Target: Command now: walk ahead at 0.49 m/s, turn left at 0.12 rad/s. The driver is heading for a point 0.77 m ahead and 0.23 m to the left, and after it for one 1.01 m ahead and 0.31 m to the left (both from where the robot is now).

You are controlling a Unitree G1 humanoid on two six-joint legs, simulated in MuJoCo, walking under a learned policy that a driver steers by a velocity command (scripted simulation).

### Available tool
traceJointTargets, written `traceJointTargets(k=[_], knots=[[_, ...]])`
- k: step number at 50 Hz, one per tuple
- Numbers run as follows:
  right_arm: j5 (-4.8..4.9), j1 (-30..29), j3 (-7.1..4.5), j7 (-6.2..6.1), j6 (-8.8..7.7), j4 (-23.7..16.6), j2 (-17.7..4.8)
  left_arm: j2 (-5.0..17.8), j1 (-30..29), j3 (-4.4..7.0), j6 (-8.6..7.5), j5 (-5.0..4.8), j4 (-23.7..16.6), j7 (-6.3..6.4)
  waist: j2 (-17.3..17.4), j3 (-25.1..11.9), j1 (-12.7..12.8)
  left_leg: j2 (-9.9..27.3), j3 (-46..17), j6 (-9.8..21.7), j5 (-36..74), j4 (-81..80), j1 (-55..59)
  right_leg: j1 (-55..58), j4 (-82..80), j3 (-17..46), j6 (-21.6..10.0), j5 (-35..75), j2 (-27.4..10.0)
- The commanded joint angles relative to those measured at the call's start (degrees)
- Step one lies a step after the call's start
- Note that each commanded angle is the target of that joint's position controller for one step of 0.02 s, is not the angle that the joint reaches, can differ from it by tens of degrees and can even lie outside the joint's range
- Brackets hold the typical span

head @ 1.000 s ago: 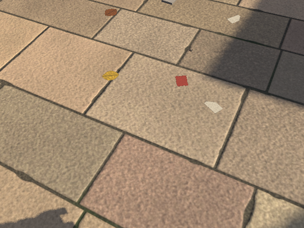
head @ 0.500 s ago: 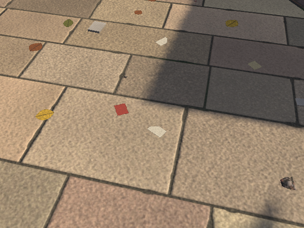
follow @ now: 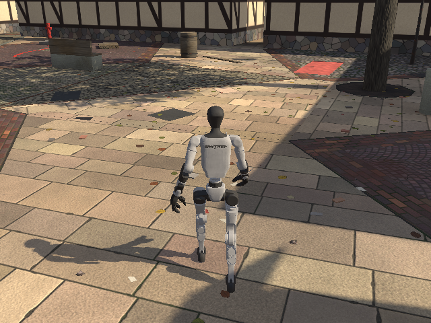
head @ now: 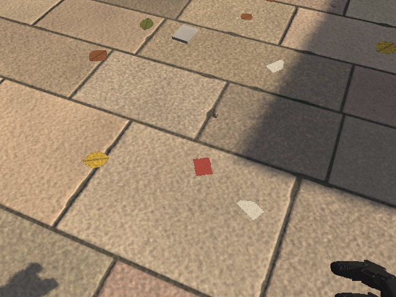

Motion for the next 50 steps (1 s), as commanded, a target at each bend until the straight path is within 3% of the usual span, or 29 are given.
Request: traceJointTargets(k=[1, 2, 3, 4, 5, 6, 7, 8, 11, 13, 17, 20, 22, 24, 25, 26, 27, 28, 29, 30, 32, 34, 36, 38, 42, 45, 47, 49, 50], knots=[[0.12, 12.9, -4.37, -0.70, -0.15, 0.5, -11.1, 10.2, -2.5, 2.24, 0.59, 0.63, -3.2, 0.98, -6.8, -9.4, -11.0, -3.6, 3.2, 4.2, -2.5, 0.2, 20.8, -4.0, 21.2, 0.4, -4.8, 58.9, -12.4], [-0.07, 22.1, -5.39, -1.37, 0.39, 2.0, -14.9, 8.2, -0.9, 1.25, 0.56, 2.09, -4.8, 1.47, -0.3, -17.2, -13.4, 6.1, -9.8, 7.7, -0.7, 3.1, 39.1, -17.4, 39.0, -1.5, -2.8, 41.4, -9.9], [0.32, 23.8, -6.00, -0.80, 0.45, 2.8, -18.0, 0.1, 7.3, -1.00, -0.73, 2.10, -5.3, 0.22, 15.3, -24.5, -7.5, 18.2, -40.8, 18.1, -17.6, -4.0, 56.9, -40.6, 58.3, 1.5, 1.1, -6.0, 1.5], [0.96, 23.0, -4.61, -0.85, 0.51, 2.3, -12.2, 6.0, 1.6, -0.01, -2.37, 0.61, -5.2, -0.26, 9.3, -22.4, -10.8, 17.3, -46.1, 16.4, -25.3, -10.9, 56.0, -47.4, 63.6, 8.5, 0.3, -9.9, -0.2], [0.52, 19.1, -4.24, -1.18, 0.48, 1.6, -11.0, 8.4, -5.0, 0.68, -3.48, -1.23, -7.5, -0.68, 6.5, -13.1, -10.6, 15.9, -37.9, 14.3, -22.6, -12.3, 48.4, -51.3, 63.7, 7.7, -0.3, -5.0, -2.6], [0.03, 15.8, -4.20, -1.41, 0.41, 0.6, -10.7, 8.0, -8.3, 0.37, -4.26, -0.95, -8.4, -0.44, 0.3, -8.5, -9.2, 13.8, -32.3, 13.2, -16.2, -13.2, 40.1, -49.9, 60.7, 6.8, -0.6, -0.3, -5.0], [-0.47, 13.5, -4.03, -1.52, 0.35, 0.1, -9.8, 7.8, -9.7, 0.65, -4.52, 0.18, -8.7, -0.14, -1.7, -5.2, -7.4, 12.0, -28.0, 13.0, -9.5, -14.2, 32.9, -47.8, 56.7, 6.4, -0.2, 2.5, -6.6], [-1.26, 12.4, -3.67, -1.70, 0.23, -0.4, -8.8, 7.6, -8.8, 0.84, -4.25, 0.85, -8.8, -0.06, -0.5, -4.9, -5.4, 10.5, -25.6, 13.0, -5.1, -15.4, 28.4, -44.0, 54.5, 6.9, 0.2, 4.3, -7.8], [-0.37, 12.3, -3.84, -2.23, 0.16, -0.5, -8.8, 5.7, -8.3, 0.59, -2.81, 1.70, -9.5, 0.11, 1.6, -3.3, -3.5, 8.8, -21.1, 14.2, -1.8, -18.6, 21.0, -41.3, 48.0, 5.8, 2.5, 5.3, -8.3], [-0.17, 13.8, -4.38, -2.98, 0.13, -0.1, -10.3, 4.7, -12.8, 0.17, -2.35, 1.94, -11.2, 0.40, 1.4, -1.1, -4.5, 7.6, -18.6, 13.9, -1.7, -19.9, 18.0, -42.5, 41.1, 5.0, 4.1, 10.9, -8.0], [0.48, 17.5, -4.91, -4.00, 0.97, 0.7, -11.6, 3.1, -22.1, -0.55, -3.14, 1.51, -13.6, -0.19, 1.5, -0.2, -8.0, 4.0, -14.8, 10.0, -4.3, -18.2, 15.4, -37.2, 24.1, 4.3, 5.1, 26.3, -4.5], [1.01, 21.0, -5.02, -4.30, 1.75, 1.6, -11.7, 4.1, -26.3, -0.26, -3.71, 0.54, -15.0, -0.88, 2.2, -0.6, -9.5, 5.3, -18.1, 9.2, -7.3, -15.0, 18.3, -34.8, 18.9, 5.2, 5.0, 27.7, -2.9], [0.97, 21.7, -5.03, -4.50, 2.23, 1.6, -11.3, 5.7, -26.4, 0.38, -4.06, 0.33, -15.3, -1.23, 3.0, -1.2, -8.7, 6.7, -21.7, 8.2, -8.8, -11.3, 22.1, -33.6, 16.1, 6.4, 4.0, 24.1, -2.6], [0.69, 20.8, -5.12, -4.56, 2.68, 1.2, -11.1, 6.9, -22.9, 1.12, -4.50, 0.18, -14.6, -1.29, 4.8, -2.2, -6.2, 6.9, -24.0, 6.9, -7.5, -6.9, 23.4, -28.6, 14.0, 5.7, 2.1, 19.4, -2.4], [0.48, 20.6, -4.60, -4.46, 2.76, 0.9, -9.5, 8.2, -18.0, 1.93, -4.69, 0.43, -13.4, -0.97, 4.6, -4.6, -3.6, 4.5, -23.0, 5.3, -5.9, -2.0, 22.1, -20.9, 12.0, 5.1, 0.3, 18.7, -3.0], [-0.21, 20.4, -3.30, -4.14, 2.53, -0.1, -6.1, 10.9, -10.3, 2.81, -4.88, 1.42, -12.7, -0.49, 0.6, -11.8, 0.0, 1.2, -19.3, 3.3, -9.6, 11.7, 17.0, -7.8, 13.3, 11.6, -3.3, 16.2, -10.6], [0.84, 27.2, -2.00, -4.13, 1.88, -1.8, -1.9, 16.0, -4.3, 4.20, -4.00, 2.19, -11.1, -0.33, -15.3, -20.3, -1.4, -7.0, -10.3, -0.8, -28.7, 30.7, -2.0, 12.1, 10.4, 34.3, -11.9, 5.7, -23.9], [1.70, 27.6, -2.58, -4.24, 1.67, -1.9, -6.4, 12.4, -3.3, 3.60, -3.48, 1.11, -10.5, -0.85, -18.0, -19.1, -1.2, -3.4, -10.3, -1.6, -34.5, 40.8, -11.4, 11.9, 6.0, 46.0, -13.5, -6.8, -27.1], [1.74, 22.7, -3.81, -4.32, 1.99, -1.9, -10.6, 8.2, -6.1, 2.45, -3.29, 0.97, -11.2, -0.75, -11.2, -11.5, 0.0, -1.0, -10.8, -2.0, -29.3, 44.3, -13.7, 5.6, 4.9, 38.4, -11.1, -7.9, -24.4], [1.11, 19.2, -4.04, -4.41, 2.39, -2.5, -10.8, 6.6, -9.0, 1.88, -3.00, 1.29, -11.4, -0.67, -7.4, -7.0, -0.5, 0.8, -9.0, -2.4, -24.9, 44.3, -12.7, -0.8, 4.4, 30.0, -9.4, -0.8, -21.8], [0.59, 16.9, -4.34, -3.94, 2.90, -3.6, -9.2, 4.4, -12.4, 1.09, -2.86, 1.76, -10.7, -0.60, -7.8, -2.1, -2.9, 3.7, -8.5, -2.8, -19.9, 40.0, -9.3, -9.9, 1.5, 19.6, -8.3, 10.0, -17.7], [1.02, 17.0, -4.00, -3.50, 3.70, -4.1, -6.7, 4.4, -13.0, 1.33, -3.30, 1.48, -9.9, -0.62, -8.6, -1.1, -3.8, 4.7, -7.1, -3.2, -18.0, 37.7, -6.9, -13.6, -1.2, 13.7, -8.6, 14.5, -16.4], [0.69, 15.2, -3.73, -3.32, 4.17, -5.4, -5.5, 5.8, -12.8, 1.92, -3.69, 1.19, -8.9, -0.61, -7.1, -0.3, -4.0, 5.2, -6.8, -3.8, -15.5, 34.1, -8.1, -14.1, -3.0, 9.9, -9.6, 18.6, -16.9], [0.46, 13.1, -3.49, -3.01, 4.18, -6.3, -4.9, 7.0, -12.3, 2.41, -3.69, 1.22, -7.9, -0.53, -5.9, 0.0, -3.7, 5.6, -6.6, -4.2, -11.1, 29.0, -9.2, -12.8, -3.6, 6.2, -10.1, 22.6, -17.2], [-0.19, 7.4, -2.99, -1.61, 3.43, -8.0, -3.7, 8.9, -13.7, 2.80, -2.38, 0.95, -6.9, 0.36, -5.4, 1.0, -2.5, 3.3, -1.4, -3.8, 0.1, 13.9, -2.2, -14.4, -0.5, -4.7, -7.6, 39.5, -14.3], [0.05, 4.7, -3.54, -0.37, 3.70, -9.7, -4.7, 10.6, -12.1, 3.31, -1.41, -0.24, -5.8, 0.79, -6.4, -0.3, -2.2, 1.8, 0.4, -2.3, -0.1, 8.5, 1.2, -10.8, 3.2, -6.7, -6.1, 43.3, -15.5], [-0.36, 6.6, -4.69, 0.01, 4.17, -10.1, -7.0, 12.1, -13.0, 3.93, -0.85, -1.38, -6.0, 1.07, -7.3, -2.3, -4.3, -0.5, 1.9, -0.2, -5.1, 6.4, 5.2, -8.5, 9.4, -7.4, -5.0, 51.3, -16.2], [-0.57, 17.5, -7.07, -0.59, 4.50, -7.5, -11.0, 11.3, -14.0, 3.82, -0.31, -2.03, -6.6, 1.20, -5.1, -7.9, -10.4, -4.3, 3.3, 3.1, -1.5, 0.2, 19.6, -11.3, 25.8, -9.5, -2.4, 52.6, -13.4], [-0.46, 22.3, -8.32, -2.02, 4.87, -6.9, -15.0, 8.9, -11.1, 2.91, -0.46, -0.19, -7.2, 0.90, 2.3, -11.7, -12.0, 1.2, -5.1, 6.4, 17.6, -1.1, 33.2, -22.7, 41.6, -10.0, 1.2, 32.9, -9.9]])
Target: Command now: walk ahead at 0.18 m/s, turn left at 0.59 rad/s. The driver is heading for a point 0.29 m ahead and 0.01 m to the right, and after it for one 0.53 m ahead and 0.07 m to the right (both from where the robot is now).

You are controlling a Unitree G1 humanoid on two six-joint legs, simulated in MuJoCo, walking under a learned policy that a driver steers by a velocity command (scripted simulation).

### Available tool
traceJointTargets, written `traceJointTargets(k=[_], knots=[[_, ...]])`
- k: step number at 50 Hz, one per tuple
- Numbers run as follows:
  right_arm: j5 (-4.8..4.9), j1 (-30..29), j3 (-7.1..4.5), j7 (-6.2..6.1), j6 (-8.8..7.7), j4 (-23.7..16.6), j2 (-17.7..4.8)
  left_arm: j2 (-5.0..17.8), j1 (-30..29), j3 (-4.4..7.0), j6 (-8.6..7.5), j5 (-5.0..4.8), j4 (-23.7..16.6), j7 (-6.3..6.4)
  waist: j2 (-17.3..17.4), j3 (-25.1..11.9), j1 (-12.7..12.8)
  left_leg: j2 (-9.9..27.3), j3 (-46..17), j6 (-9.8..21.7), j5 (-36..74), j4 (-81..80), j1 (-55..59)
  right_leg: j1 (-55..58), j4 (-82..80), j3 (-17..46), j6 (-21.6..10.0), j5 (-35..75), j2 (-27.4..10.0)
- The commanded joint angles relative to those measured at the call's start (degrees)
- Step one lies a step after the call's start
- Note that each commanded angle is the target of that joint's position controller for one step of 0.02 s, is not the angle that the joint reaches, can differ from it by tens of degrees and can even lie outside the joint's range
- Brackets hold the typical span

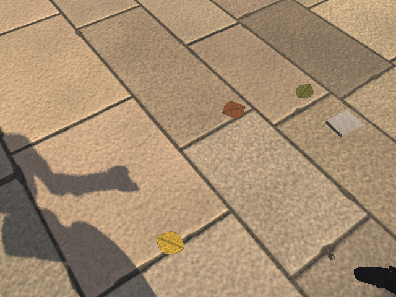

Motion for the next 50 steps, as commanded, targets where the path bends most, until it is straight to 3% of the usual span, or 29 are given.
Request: traceJointTargets(k=[1, 2, 3, 4, 5, 6, 8, 11, 13, 17, 19, 21, 22, 23, 25, 29, 32, 33, 35, 36, 37, 39, 41, 43, 46, 47, 48, 49, 50], knots=[[-0.75, 14.3, -5.27, -2.62, 0.63, -1.5, -17.8, 1.4, 4.1, -0.59, -0.89, 4.62, -6.4, -0.80, 16.3, -19.2, -3.7, 16.2, -26.9, 15.5, 47.1, 3.0, 44.5, -32.7, 44.9, 5.3, 1.8, -16.8, 3.9], [-1.22, 13.9, -4.47, -1.83, -0.01, -4.0, -15.5, 6.0, 4.6, -0.58, -1.18, 2.89, -6.0, -1.42, 9.6, -32.0, -7.2, 21.9, -40.1, 21.9, 30.4, -4.3, 46.0, -35.0, 52.5, 18.1, 1.6, -16.4, 5.0], [-0.73, 11.4, -3.76, -1.33, -0.38, -4.0, -12.2, 8.8, -2.4, 0.25, -0.86, 0.88, -7.2, -1.41, 3.1, -25.0, -8.4, 18.0, -33.9, 18.8, 19.9, -7.6, 40.6, -38.0, 51.2, 18.9, 0.7, -9.6, 2.7], [0.41, 8.6, -3.25, -1.46, -0.46, -3.3, -10.4, 8.2, -4.9, 0.09, -0.40, 1.10, -7.9, -0.78, 0.4, -17.3, -6.8, 14.8, -28.7, 15.3, 12.9, -9.0, 33.0, -39.5, 46.7, 18.0, 0.5, -4.6, 1.1], [0.73, 6.6, -2.79, -1.81, -0.27, -3.4, -9.1, 7.9, -5.6, 0.11, 0.22, 1.96, -7.4, 0.04, -1.3, -13.3, -5.4, 12.6, -26.1, 13.3, 10.1, -10.3, 26.0, -37.8, 42.8, 18.2, 0.8, -1.7, -0.5], [0.23, 4.8, -2.66, -2.17, 0.00, -3.6, -9.0, 8.3, -5.1, 0.29, 0.89, 2.30, -7.5, 0.41, -0.1, -11.4, -3.5, 11.1, -24.1, 12.5, 9.8, -11.5, 19.6, -34.0, 39.7, 18.5, 0.9, 0.1, -0.9], [-1.02, 3.3, -2.85, -2.68, 0.18, -3.7, -9.5, 7.2, -3.4, 0.13, 1.55, 2.62, -6.9, 0.59, 1.9, -11.4, -2.0, 9.2, -21.7, 12.2, 13.5, -12.3, 13.6, -29.0, 35.6, 17.4, 1.4, 1.9, 0.4], [-0.74, 4.0, -2.92, -3.78, 0.53, -2.7, -9.7, 5.3, -3.9, -0.55, 1.96, 2.75, -6.6, 0.94, 2.1, -13.3, -2.4, 8.3, -19.5, 11.8, 14.7, -11.4, 12.9, -27.5, 28.7, 17.1, 2.8, 4.7, 1.1], [-0.74, 3.1, -2.23, -4.26, 1.00, -2.3, -8.2, 4.4, -4.2, -0.99, 2.50, 2.37, -6.2, 0.79, 2.9, -14.2, -2.9, 7.7, -17.7, 10.6, 7.9, -11.5, 12.1, -25.2, 24.6, 16.8, 3.1, 8.5, 0.2], [-2.10, 3.4, -0.08, -3.51, 0.93, 0.4, -3.7, 2.7, -6.8, -1.77, 2.72, 2.07, -6.6, 0.10, 5.4, -11.3, -4.7, 7.3, -16.3, 9.0, -8.6, -13.1, 8.3, -17.0, 14.1, 16.3, 2.2, 11.6, -1.1], [-2.28, 3.3, 0.41, -2.89, 0.66, 1.9, -3.5, 2.6, -6.6, -1.80, 2.30, 2.05, -6.6, -0.40, 5.2, -8.9, -4.0, 7.2, -15.7, 7.6, -14.1, -11.8, 7.4, -12.4, 5.7, 14.7, 0.7, 13.1, 0.0], [-2.22, 6.4, 0.83, -2.85, 0.16, 3.6, -2.9, 4.8, -7.5, -1.51, 2.00, 3.06, -7.7, -0.57, 2.3, -6.7, -4.3, 4.5, -14.5, 2.9, -16.4, -8.6, 7.7, -9.6, -3.1, 17.2, -1.7, 21.4, -1.3], [-2.76, 9.5, 0.39, -3.17, -0.08, 3.9, -4.2, 9.4, -9.0, -0.78, 2.03, 3.24, -9.2, -0.30, -4.1, -6.0, -7.4, 0.6, -11.3, 0.2, -19.1, -3.5, 7.9, -10.7, -3.6, 22.9, -4.0, 31.2, -6.3], [-2.53, 9.9, 0.19, -3.54, -0.18, 3.7, -3.7, 10.8, -10.1, 0.01, 2.21, 2.61, -8.3, -0.44, -12.1, -5.3, -9.0, -3.2, -4.9, -2.2, -17.3, -2.1, 10.7, -16.1, -5.7, 26.0, -7.3, 23.4, -6.9], [-1.96, 4.7, -0.48, -4.43, 0.42, 2.8, -5.0, 7.3, -9.6, -0.50, 2.12, 2.30, -8.7, -0.81, -12.4, -4.2, -6.4, -3.0, -3.1, -3.1, -13.2, 0.9, 15.0, -20.9, -8.8, 29.4, -7.8, 15.8, -6.8], [-1.53, 4.7, -1.14, -4.68, 1.41, 2.3, -3.5, 8.0, -7.7, 0.27, 2.19, 1.43, -9.9, -0.39, -11.4, -5.6, -5.2, -2.2, -2.7, -1.7, -11.8, 1.2, 15.7, -19.9, -5.7, 30.8, -7.6, 18.9, -5.1], [-1.27, 5.8, -2.03, -4.38, 1.23, 2.4, -3.8, 6.9, -7.6, 0.43, 2.99, 1.07, -11.8, 0.03, -5.5, -7.1, -4.7, 1.1, -4.7, 0.1, -9.9, -2.1, 18.1, -22.2, 0.2, 28.1, -6.0, 18.6, -1.5], [-1.29, 6.6, -2.42, -4.40, 1.30, 2.6, -4.6, 6.1, -7.5, 0.31, 3.20, 1.00, -12.4, 0.05, -1.5, -7.3, -4.6, 4.1, -7.8, 1.8, -8.6, -4.9, 19.6, -24.5, 4.2, 25.3, -4.6, 16.6, 0.8], [-1.42, 7.1, -2.97, -4.69, 1.15, 2.6, -6.7, 4.7, -5.8, 0.19, 3.65, 1.24, -13.1, -0.26, 8.7, -8.3, -3.9, 17.1, -19.3, 9.6, 1.7, -10.4, 22.7, -29.6, 17.4, 17.2, -1.4, 3.2, 4.4], [-1.54, 7.3, -2.69, -5.05, 0.70, 2.1, -6.2, 6.0, -6.9, 0.76, 3.86, 1.42, -13.6, -0.53, 9.2, -8.6, -5.1, 22.2, -22.8, 13.4, 9.4, -11.1, 23.2, -32.3, 28.0, 16.6, -0.4, -7.3, 2.7], [-1.59, 7.3, -2.47, -5.35, 0.28, 1.8, -6.1, 7.0, -7.5, 1.44, 4.19, 1.12, -13.8, -0.75, 5.4, -8.2, -5.3, 23.6, -22.4, 14.8, 14.2, -11.1, 23.1, -34.3, 35.7, 17.4, 0.2, -9.7, 1.6], [-0.76, 3.6, -2.87, -5.57, 0.04, 1.9, -7.4, 4.6, -7.5, 0.89, 5.04, 0.59, -13.7, -0.91, 3.1, -6.4, -3.8, 19.5, -14.3, 11.0, 12.5, -11.0, 22.3, -34.5, 32.3, 17.4, 0.7, -5.1, -1.1], [-0.67, 2.2, -3.28, -5.58, 0.77, 2.1, -8.4, 2.9, -8.2, 0.11, 5.24, 0.57, -14.1, -1.45, 5.0, -6.9, -4.5, 15.4, -6.6, 8.6, 13.8, -10.2, 20.1, -28.4, 24.8, 13.7, 0.9, -0.9, -0.7], [-0.40, 3.0, -3.56, -5.44, 1.56, 2.6, -8.9, 3.4, -8.2, 0.24, 5.23, 0.26, -14.8, -2.34, 7.2, -8.6, -5.1, 14.7, -3.0, 7.8, 14.6, -8.8, 20.4, -23.0, 17.2, 10.9, 0.6, 1.8, 0.8], [1.40, 3.9, -3.44, -5.02, 1.70, 3.6, -8.4, 4.6, -3.5, 1.40, 5.68, 0.67, -13.8, -2.71, 5.6, -10.2, -2.8, 14.2, 0.8, 3.6, 6.7, -1.8, 18.5, -12.4, 0.4, 7.6, -2.4, 13.9, 4.3], [0.98, 7.2, -2.98, -4.65, 1.46, 5.0, -6.3, 7.0, -2.2, 2.31, 5.67, 1.09, -13.8, -2.09, -0.8, -9.2, -3.1, 11.3, 4.9, -0.7, -2.9, 6.0, 12.3, -6.1, -5.3, 12.9, -4.7, 23.0, 2.8], [-2.49, 7.5, -1.70, -4.34, 1.44, 3.0, -2.5, 15.0, -1.0, 3.94, 5.36, 1.51, -15.8, -0.98, -19.6, -8.7, -4.6, 3.9, 8.6, -7.2, -33.8, 25.2, -5.8, 3.0, -6.9, 37.0, -12.0, 47.6, -14.0], [-2.17, 1.1, -2.05, -4.81, 1.07, 0.8, -4.7, 15.3, -0.6, 3.43, 4.00, 3.79, -17.1, -1.75, -17.1, -12.2, -0.4, -1.0, -2.0, -8.3, -40.1, 35.9, -11.0, -1.1, -8.4, 45.9, -22.7, 50.6, -20.5], [-0.73, -0.8, -2.55, -5.18, 1.25, 0.9, -6.3, 13.5, -1.5, 2.94, 2.85, 4.12, -16.7, -2.19, -11.1, -10.9, -0.3, 0.0, -4.9, -7.8, -36.2, 39.7, -12.0, -2.2, -9.2, 41.5, -22.1, 45.1, -17.6]])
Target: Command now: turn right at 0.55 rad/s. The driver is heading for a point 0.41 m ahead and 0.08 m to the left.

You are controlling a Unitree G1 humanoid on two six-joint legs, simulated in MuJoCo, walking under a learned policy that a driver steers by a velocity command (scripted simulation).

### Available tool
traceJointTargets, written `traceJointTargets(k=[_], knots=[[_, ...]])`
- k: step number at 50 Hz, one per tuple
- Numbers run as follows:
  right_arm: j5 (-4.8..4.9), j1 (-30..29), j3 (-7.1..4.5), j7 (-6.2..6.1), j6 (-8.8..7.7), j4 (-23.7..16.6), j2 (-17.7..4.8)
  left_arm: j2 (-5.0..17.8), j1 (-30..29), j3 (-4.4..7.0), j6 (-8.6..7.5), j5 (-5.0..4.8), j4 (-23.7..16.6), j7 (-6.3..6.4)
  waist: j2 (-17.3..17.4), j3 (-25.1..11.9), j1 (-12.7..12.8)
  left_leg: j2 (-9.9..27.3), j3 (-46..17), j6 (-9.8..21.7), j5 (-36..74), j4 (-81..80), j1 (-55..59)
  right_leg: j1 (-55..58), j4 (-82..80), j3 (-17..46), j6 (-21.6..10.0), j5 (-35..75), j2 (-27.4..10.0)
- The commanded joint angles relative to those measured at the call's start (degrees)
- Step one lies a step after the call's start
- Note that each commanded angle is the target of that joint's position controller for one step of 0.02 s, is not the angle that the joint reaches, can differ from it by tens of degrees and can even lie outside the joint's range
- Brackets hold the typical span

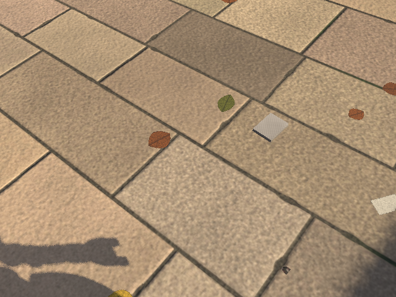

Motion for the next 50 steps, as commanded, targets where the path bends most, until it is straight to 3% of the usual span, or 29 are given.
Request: traceJointTargets(k=[1, 2, 3, 6, 10, 14, 16, 18, 19, 20, 21, 24, 26, 28, 29, 30, 31, 32, 33, 34, 37, 40, 42, 43, 44, 45, 46, 48, 50], knots=[[0.43, -4.3, -1.48, -0.76, -0.86, -5.7, -6.4, 12.4, 2.8, 3.36, -2.83, 0.79, -3.8, 0.21, -8.9, -7.5, 2.4, -2.8, -7.1, 0.0, -2.0, 18.0, -17.6, 15.4, -16.0, 24.6, -14.0, 32.6, -17.8], [-0.06, -3.4, -1.68, -1.30, -0.73, -4.3, -6.4, 10.6, 0.5, 2.91, -2.68, -0.30, -4.0, 0.76, -6.7, -7.3, 1.3, -2.1, -7.7, -0.1, 2.2, 16.4, -17.4, 15.2, -15.6, 22.4, -11.3, 29.0, -15.3], [-0.28, -2.1, -1.82, -1.44, -0.54, -3.7, -6.7, 9.5, -1.5, 2.30, -2.37, -0.89, -4.2, 1.24, -7.5, -7.4, 0.1, -2.2, -7.5, -0.6, 5.1, 15.8, -15.1, 13.4, -15.5, 20.1, -10.4, 30.6, -14.0], [0.52, -0.1, -1.23, -0.83, -0.52, -2.0, -4.8, 7.4, -1.5, 1.29, -2.17, -0.29, -4.1, 2.13, -7.9, -9.9, -0.3, -3.3, -6.5, -1.7, 10.0, 13.5, -10.3, 13.2, -15.8, 16.6, -10.1, 32.2, -12.0], [0.60, -2.6, -0.20, -0.51, -0.50, -2.0, -3.0, 7.1, -0.7, 1.15, -1.84, -0.07, -3.0, 2.59, -9.1, -8.6, 1.3, -2.6, -6.5, -2.2, 11.3, 0.6, -6.5, 13.3, -16.5, 16.8, -9.9, 23.6, -11.2], [0.74, -1.6, 0.56, 0.46, -0.72, -0.8, -2.4, 3.7, -1.5, -0.34, -2.07, 1.05, -1.2, 1.72, -10.1, -6.9, 2.1, -1.3, -5.1, -1.5, 10.9, -11.4, 4.4, 8.0, -18.0, 15.5, -10.1, 13.6, -10.9], [0.95, -0.7, 0.66, 0.79, -1.02, -0.4, -2.7, 4.0, -2.4, -0.54, -2.27, 1.03, 0.0, 1.24, -9.3, -5.0, 1.1, -2.0, -4.0, -0.4, 14.3, -19.1, 8.7, 6.0, -17.5, 15.3, -9.3, 9.8, -10.5], [0.15, -0.6, 0.56, 0.91, -1.50, -0.9, -4.8, 4.7, -0.6, -0.36, -2.66, 0.66, 1.3, 1.27, -6.5, -3.9, 0.5, -1.5, -5.4, 1.5, 25.3, -27.2, 12.5, 5.6, -15.7, 14.2, -5.8, 8.7, -8.5], [-0.05, -0.6, 0.05, 0.69, -1.68, -1.8, -8.0, 5.2, 0.8, -0.16, -2.99, 1.33, 1.3, 1.46, -2.6, -4.9, 2.1, 1.8, -9.3, 2.9, 36.3, -25.4, 13.4, 5.7, -12.6, 12.1, -3.5, 6.7, -6.0], [0.89, -1.1, -0.81, 0.67, -1.62, -1.3, -10.7, 5.8, 2.2, 0.24, -3.26, 1.64, 0.8, 1.59, 3.2, -5.4, 4.2, 2.5, -11.2, 5.5, 37.5, -23.4, 12.1, 5.6, -11.3, 7.8, -1.5, 5.4, -2.1], [1.59, -0.9, -0.94, 0.88, -1.56, -1.2, -9.5, 5.6, -0.1, 0.33, -3.19, 1.66, 0.6, 2.06, 5.5, -5.2, 2.6, 2.3, -13.2, 7.2, 31.8, -25.2, 8.3, 7.7, -8.5, 3.6, 0.3, 5.5, 0.1], [1.16, -1.7, -0.43, 0.74, -1.75, -2.2, -7.3, 3.9, -1.5, 0.88, -1.80, 0.87, -0.3, 3.02, 7.5, -4.8, 2.2, 3.5, -18.2, 8.4, 27.8, -26.9, 4.5, 8.7, -4.6, 0.9, 0.7, 5.8, 0.7], [1.23, -1.1, -0.56, 0.55, -1.66, -3.0, -7.3, 3.3, -0.6, 1.35, -1.33, 0.78, -0.8, 2.93, 6.2, -5.3, 2.1, 2.6, -18.9, 8.3, 25.7, -25.4, 2.9, 9.4, -5.0, 1.1, -0.3, 5.5, -0.2], [1.50, -1.2, -0.52, 0.36, -1.28, -4.1, -6.6, 3.9, 0.5, 2.05, -1.33, 0.72, -1.0, 2.66, 1.5, -5.4, 2.0, -0.4, -16.2, 6.5, 22.8, -20.6, -0.4, 10.9, -8.6, 3.5, -2.2, 6.0, -3.4], [1.54, -1.0, -0.37, 0.28, -1.02, -4.6, -5.9, 4.8, 1.7, 2.49, -1.37, 0.72, -0.9, 2.58, -2.7, -5.6, 2.0, -2.8, -13.0, 4.7, 20.2, -15.7, -3.1, 12.4, -11.9, 7.7, -4.6, 7.6, -7.5], [1.43, 0.0, -0.26, 0.40, -0.71, -5.0, -5.1, 6.6, 2.4, 2.98, -1.51, 0.72, -0.7, 2.55, -8.6, -5.6, 1.4, -5.1, -8.5, 2.9, 15.8, -9.3, -5.5, 13.5, -15.7, 14.3, -8.6, 12.2, -14.5], [1.03, 0.4, -0.47, 0.65, -0.43, -5.4, -5.3, 6.6, 1.3, 2.93, -1.92, 0.75, -1.2, 2.81, -12.8, -6.2, 1.2, -4.5, -5.8, 1.6, 1.0, 0.3, -7.7, 13.6, -17.3, 19.5, -13.2, 19.2, -21.5], [1.07, -0.8, -1.11, 0.95, -0.12, -6.0, -6.6, 6.1, 1.8, 2.58, -2.47, 0.90, -1.5, 3.06, -10.1, -5.9, 2.1, -2.7, -6.8, 1.0, -5.0, 10.2, -10.7, 13.7, -18.0, 21.7, -16.3, 25.8, -25.2], [1.58, -0.7, -1.50, 1.13, 0.36, -6.0, -6.6, 6.2, 0.5, 2.50, -2.85, 0.82, -1.8, 3.23, -6.4, -5.4, 1.2, -1.6, -7.5, 0.6, -5.0, 14.3, -12.0, 13.5, -17.8, 19.4, -16.1, 27.9, -25.0], [1.83, -0.4, -1.14, 1.26, 0.84, -5.9, -5.3, 6.9, -1.6, 2.76, -3.04, 0.32, -1.7, 3.26, -5.2, -4.3, 0.2, -0.1, -7.6, 0.4, -2.3, 12.0, -12.1, 13.0, -17.8, 14.9, -13.9, 26.6, -22.7], [1.83, -1.4, 0.03, 2.07, 1.26, -6.6, -2.7, 8.4, -3.3, 3.43, -2.37, 0.02, -1.2, 3.24, -8.1, -4.9, 1.1, -0.5, -2.6, 0.1, 3.8, 1.5, -4.3, 10.5, -16.4, 3.5, -10.1, 28.2, -16.8], [2.19, -0.5, -0.47, 3.18, 1.47, -7.6, -3.9, 9.1, -1.5, 3.78, -1.66, -1.08, -0.3, 2.98, -10.2, -7.6, 1.3, -3.0, 1.1, 1.1, 8.9, -10.4, 2.0, 12.9, -12.8, 0.2, -8.6, 28.1, -17.1], [1.88, 3.6, -1.34, 3.05, 1.81, -6.6, -4.8, 8.1, -0.3, 3.57, -1.70, -2.26, 0.7, 2.62, -8.6, -8.6, -0.6, -5.9, 2.8, 3.8, 18.2, -22.6, 11.3, 9.5, -6.1, -3.4, -4.3, 21.1, -15.8], [1.70, 5.7, -2.63, 2.35, 1.69, -6.6, -8.6, 5.8, 2.8, 3.00, -1.92, -1.35, 1.7, 2.21, -0.5, -8.5, -0.5, -2.6, -4.9, 6.7, 31.1, -27.6, 19.7, 1.4, 3.9, -7.8, 0.4, 10.9, -12.2], [0.88, 6.6, -3.92, 1.33, 1.09, -8.7, -16.3, 2.2, 1.7, 1.42, -1.92, 2.28, -1.4, 1.97, 17.2, -8.2, 0.9, 14.9, -30.0, 16.2, 56.1, -27.9, 27.8, -17.5, 23.5, -9.3, 6.8, -21.7, -4.0], [-1.56, 7.9, -3.22, 2.22, -0.48, -9.3, -14.8, 4.9, -4.7, 2.06, -2.19, 1.00, -2.8, 2.58, 11.0, -13.3, -4.5, 19.2, -35.9, 25.2, 52.4, -30.5, 23.0, -19.7, 32.6, 2.3, 7.2, -24.0, -1.1], [-1.54, 5.8, -2.59, 2.52, -1.65, -8.8, -13.3, 6.5, -6.2, 2.52, -1.94, -0.53, -2.7, 2.98, 6.3, -10.0, -3.1, 16.1, -30.7, 23.6, 46.3, -31.5, 21.1, -20.8, 35.1, 4.2, 6.6, -19.2, -2.0], [0.88, 0.7, -1.57, 1.66, -1.95, -8.7, -9.6, 7.0, -4.8, 2.98, -1.53, 0.18, -0.9, 4.04, 3.1, -6.8, -0.3, 10.5, -24.6, 17.7, 38.6, -31.2, 18.4, -21.0, 31.6, 5.2, 6.2, -9.5, -3.5], [0.92, -1.6, -0.58, 0.83, -1.50, -9.0, -8.0, 6.6, -1.9, 3.04, -1.35, 0.26, 0.6, 3.89, 4.4, -8.1, 1.6, 7.9, -20.6, 16.5, 41.8, -31.4, 15.2, -15.7, 31.7, 4.3, 7.1, -3.8, -2.4]])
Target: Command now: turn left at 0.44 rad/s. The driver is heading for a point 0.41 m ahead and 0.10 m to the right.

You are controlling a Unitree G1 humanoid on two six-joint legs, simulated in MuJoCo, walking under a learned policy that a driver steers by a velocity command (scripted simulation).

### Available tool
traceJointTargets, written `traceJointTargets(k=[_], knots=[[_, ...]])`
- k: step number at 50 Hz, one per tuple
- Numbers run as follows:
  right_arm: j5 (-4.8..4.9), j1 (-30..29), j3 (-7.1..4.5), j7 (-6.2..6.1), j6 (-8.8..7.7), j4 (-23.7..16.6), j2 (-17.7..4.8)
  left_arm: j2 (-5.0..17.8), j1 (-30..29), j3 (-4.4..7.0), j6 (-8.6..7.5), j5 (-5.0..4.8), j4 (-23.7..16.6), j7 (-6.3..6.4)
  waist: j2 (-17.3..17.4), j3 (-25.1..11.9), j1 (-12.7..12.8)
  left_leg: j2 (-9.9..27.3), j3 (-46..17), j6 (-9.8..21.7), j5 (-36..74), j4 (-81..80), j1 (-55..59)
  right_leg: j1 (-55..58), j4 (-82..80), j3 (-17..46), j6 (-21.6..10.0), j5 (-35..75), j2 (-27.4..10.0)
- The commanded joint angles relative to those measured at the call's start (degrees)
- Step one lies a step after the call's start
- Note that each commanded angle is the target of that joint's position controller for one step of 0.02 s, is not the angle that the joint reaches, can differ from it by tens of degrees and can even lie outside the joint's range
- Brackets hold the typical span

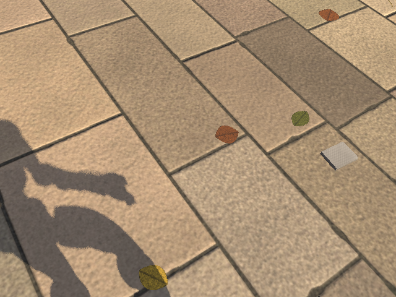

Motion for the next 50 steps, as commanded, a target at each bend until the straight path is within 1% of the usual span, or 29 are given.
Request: traceJointTargets(k=[1, 5, 9, 11, 13, 15, 16, 17, 18, 19, 20, 21, 22, 24, 26, 28, 31, 33, 34, 35, 36, 37, 38, 39, 41, 43, 45, 48, 50], knots=[[-0.07, -3.3, -1.97, -1.31, -1.01, -4.3, -8.4, 4.9, 1.2, 1.41, -0.68, -0.14, -2.8, 0.22, 8.4, -9.5, 1.3, 13.8, -15.3, 10.1, 27.4, -10.7, 10.8, -4.2, 2.5, 2.9, 1.0, 6.6, -0.4], [-0.37, -1.9, -1.48, -1.82, -0.92, -3.0, -7.6, 2.4, -0.7, 0.22, -0.52, -0.50, -2.6, -0.04, 8.6, -9.1, -0.1, 12.5, -14.0, 9.7, 22.6, -11.0, 12.1, -1.2, -9.2, 2.8, 1.7, 8.6, -0.9], [-1.61, -2.8, 0.00, -1.24, -1.09, -1.3, -4.3, 1.2, -0.7, -0.74, -0.61, -0.69, -1.5, -0.99, 10.5, -7.5, -1.3, 11.9, -12.0, 9.5, 12.3, -12.5, 7.2, 9.7, -22.6, 1.6, 1.2, 8.1, -2.6], [-1.86, -1.8, -0.04, -0.66, -1.23, 0.0, -5.3, 2.1, -0.2, -0.74, -0.74, -1.12, -1.4, -1.28, 10.4, -6.4, -1.8, 12.2, -13.0, 9.6, 2.1, -13.9, 5.7, 13.1, -27.2, 0.2, 0.3, 7.8, -1.7], [-1.03, -1.9, -0.57, -0.52, -1.22, 0.6, -7.5, 2.6, 0.8, -0.86, -1.24, -1.39, -0.9, -1.45, 9.9, -3.5, -1.2, 11.9, -14.5, 8.5, -16.1, -15.4, 2.9, 15.7, -33.3, -2.7, -1.7, 9.7, 0.4], [-0.43, -0.7, -0.81, -0.77, -1.52, 1.2, -8.4, 2.9, 2.5, -1.00, -2.18, -1.55, -0.3, -1.47, 8.9, -1.3, -0.9, 11.7, -15.9, 7.3, -25.0, -14.7, 2.1, 16.1, -35.1, -2.9, -4.7, 6.1, 1.1], [-0.38, -1.5, -0.56, -0.91, -2.03, 1.0, -7.2, 2.8, 4.4, -1.12, -2.79, -1.66, 0.2, -1.50, 7.5, -0.7, -0.2, 11.3, -15.3, 6.6, -24.6, -12.0, 0.7, 17.0, -35.5, -0.6, -6.9, 5.6, -0.2], [-0.51, -2.8, -0.25, -0.92, -2.79, -0.3, -5.6, 4.5, 6.3, -0.69, -3.44, -1.80, 0.9, -1.57, 4.0, -0.4, -0.2, 8.5, -11.5, 5.0, -21.7, -7.8, -1.5, 17.3, -36.2, 3.5, -10.0, 3.5, -2.4], [-0.37, -5.2, -0.13, -0.91, -3.68, -1.8, -4.5, 6.0, 9.1, 0.13, -4.06, -2.12, 2.0, -1.90, -2.3, -0.3, 0.5, 3.2, -3.9, 2.2, -19.6, -0.6, -3.6, 16.2, -40.8, 11.2, -13.7, -4.0, -5.0], [0.12, -7.6, -0.28, -0.74, -4.87, -3.0, -3.9, 7.4, 12.8, 0.60, -4.82, -2.23, 2.7, -2.30, -9.3, 0.6, 1.9, -1.1, 2.7, -0.5, -14.5, 10.2, -9.6, 20.2, -48.5, 24.0, -17.9, -8.9, -11.0], [0.89, -9.4, -0.43, -0.47, -6.03, -4.0, -3.8, 8.2, 14.7, 0.70, -5.22, -1.77, 3.0, -2.49, -13.2, 2.5, 2.9, -2.5, 2.0, -1.2, -16.1, 14.9, -17.9, 25.4, -53.2, 35.3, -21.5, -6.7, -16.0], [1.42, -11.4, -0.83, -0.08, -6.84, -4.5, -5.1, 7.7, 16.8, 0.68, -5.65, -1.28, 3.2, -2.38, -11.9, 3.2, 4.6, -1.2, -1.1, -1.4, -21.4, 20.7, -24.8, 30.4, -54.0, 38.4, -22.8, -1.6, -18.1], [1.59, -11.5, -1.05, 0.52, -7.51, -4.6, -5.3, 7.5, 17.6, 0.71, -6.04, -1.45, 3.3, -2.17, -8.8, 2.3, 4.4, 0.5, -2.9, -1.2, -19.9, 24.0, -29.5, 35.2, -52.7, 37.6, -22.4, 3.8, -18.2], [0.85, -12.3, -0.89, 1.55, -8.30, -4.4, -4.6, 7.2, 17.2, 0.83, -5.61, -2.13, 2.9, -1.64, -4.4, -0.2, 4.2, 2.0, -2.2, -1.6, -12.9, 20.6, -30.7, 39.0, -51.0, 30.0, -19.6, 14.0, -14.6], [0.34, -13.1, -0.29, 2.51, -8.47, -4.1, -2.6, 6.4, 15.4, 0.72, -4.23, -2.37, 2.0, -1.02, -4.5, -1.3, 4.0, 0.9, 0.3, -3.3, -7.0, 12.3, -22.3, 33.8, -51.0, 22.8, -17.1, 17.5, -10.0], [0.51, -12.4, 0.18, 3.16, -8.22, -3.7, -1.2, 7.2, 13.6, 0.97, -3.32, -2.33, 0.8, -0.62, -6.2, -1.7, 3.3, -0.9, 2.2, -4.4, -0.8, 6.6, -11.8, 25.3, -51.5, 18.9, -15.9, 17.5, -7.6], [1.33, -7.3, -1.19, 2.49, -7.63, -2.5, -4.3, 8.5, 12.0, 1.48, -3.08, -2.48, -0.7, -0.68, -6.9, -2.4, 0.0, -1.2, 1.4, -5.0, 8.1, 0.1, 3.9, 15.1, -50.2, 19.4, -13.0, 13.3, -7.5], [1.58, 0.3, -2.63, 1.30, -7.29, -0.9, -6.8, 6.2, 11.5, 0.87, -3.62, -2.10, -1.6, -0.90, -5.7, -4.3, -4.1, 0.2, 0.8, -3.6, 6.8, -1.9, 15.1, 10.0, -43.1, 18.8, -10.0, 14.3, -5.1], [1.15, 8.2, -3.61, 0.56, -7.45, 0.3, -9.3, 2.7, 11.1, -0.13, -3.98, -1.44, -2.4, -1.19, -1.6, -9.0, -7.6, 5.9, -4.8, -1.3, 3.4, -3.3, 25.1, 5.1, -29.7, 15.2, -7.5, 12.3, -1.2], [-1.02, 14.2, -4.61, 0.30, -7.18, 1.0, -15.8, -3.3, 14.2, -1.99, -4.52, -1.76, -5.4, -0.96, 17.3, -17.0, -6.5, 22.0, -31.4, 6.0, -13.7, -12.6, 36.1, -6.5, -7.8, 8.7, -4.5, -5.3, 5.7], [-1.58, 12.0, -4.09, 0.80, -7.29, 1.0, -14.3, 0.8, 17.6, -1.10, -4.84, -3.77, -5.1, -0.93, 21.4, -14.1, -3.9, 26.0, -47.1, 10.4, -27.9, -19.6, 32.0, -13.9, 4.3, 9.8, -3.8, -6.1, 3.2], [-0.68, 8.0, -2.93, 0.61, -7.28, 0.4, -10.0, 4.5, 14.8, -0.07, -4.59, -4.03, -4.2, -1.13, 15.0, -6.8, -3.3, 24.8, -40.3, 9.6, -28.5, -20.1, 26.4, -16.7, 8.5, 9.0, -4.3, -0.5, 0.1], [-0.27, 6.0, -2.28, 0.39, -7.17, 0.6, -7.5, 5.1, 11.7, 0.08, -4.29, -3.23, -3.9, -1.32, 10.0, -2.7, -3.1, 22.1, -30.4, 8.2, -19.1, -19.1, 21.4, -15.8, 8.3, 7.5, -4.6, 4.4, -1.9], [-0.66, 4.6, -1.86, 0.28, -7.07, 0.9, -6.0, 4.4, 10.4, 0.09, -4.29, -2.52, -3.6, -1.52, 7.4, -1.6, -2.4, 19.3, -23.4, 7.3, -10.1, -19.1, 17.8, -13.9, 6.6, 7.7, -4.8, 8.1, -3.3], [-1.34, 3.5, -1.46, -0.02, -7.33, 1.8, -4.6, 3.3, 8.6, 0.10, -3.94, -2.40, -3.9, -2.22, 8.2, -0.5, -1.4, 16.1, -13.8, 6.4, 3.5, -20.3, 13.8, -10.2, 3.7, 7.2, -4.7, 11.6, -4.5], [-1.01, 4.2, -1.52, -0.03, -7.82, 3.3, -4.9, 1.3, 7.3, -0.47, -3.57, -1.73, -4.4, -2.34, 7.0, -0.2, -0.5, 15.8, -8.2, 7.6, 22.7, -19.6, 12.7, -9.0, -0.4, 6.1, -3.6, 10.9, -3.2], [-0.57, 3.6, -1.94, -0.21, -7.55, 4.5, -6.4, -0.1, 4.9, -1.16, -3.57, -0.90, -5.5, -2.40, 6.1, -0.6, 0.1, 15.8, -3.9, 8.6, 34.6, -18.9, 12.7, -8.4, -8.4, 4.7, -2.3, 12.5, -2.4], [0.27, 2.4, -2.05, -0.71, -6.26, 5.7, -7.9, -1.8, 0.6, -2.35, -4.15, -0.66, -6.2, -3.45, 7.2, -2.5, -1.0, 13.5, 2.3, 7.6, 38.4, -18.1, 10.9, -0.5, -22.3, 0.6, -2.1, 22.0, -1.8], [0.76, 4.6, -2.17, -0.79, -5.74, 7.1, -8.9, -0.9, -2.2, -2.21, -4.39, -0.85, -6.8, -4.15, 7.2, -3.8, -2.0, 13.8, 2.5, 6.8, 38.4, -16.6, 12.5, 3.1, -27.8, -0.3, -2.9, 26.0, -0.7]])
